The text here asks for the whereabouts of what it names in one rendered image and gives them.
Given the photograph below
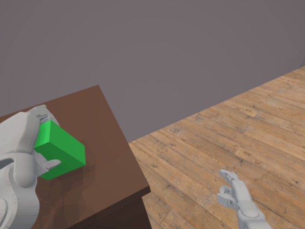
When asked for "table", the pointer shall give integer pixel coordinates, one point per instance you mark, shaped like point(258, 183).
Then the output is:
point(107, 192)

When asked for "robot right hand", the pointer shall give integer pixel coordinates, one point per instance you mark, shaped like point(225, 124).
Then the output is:
point(229, 197)

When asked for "sponge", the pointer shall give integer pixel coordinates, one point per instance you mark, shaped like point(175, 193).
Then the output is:
point(55, 143)

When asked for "robot left hand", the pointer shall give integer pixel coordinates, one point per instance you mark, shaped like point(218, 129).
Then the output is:
point(19, 134)

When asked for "robot left forearm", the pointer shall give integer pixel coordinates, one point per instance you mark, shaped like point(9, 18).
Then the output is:
point(19, 204)

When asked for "robot right forearm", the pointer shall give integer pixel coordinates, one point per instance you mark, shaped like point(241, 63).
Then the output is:
point(250, 217)

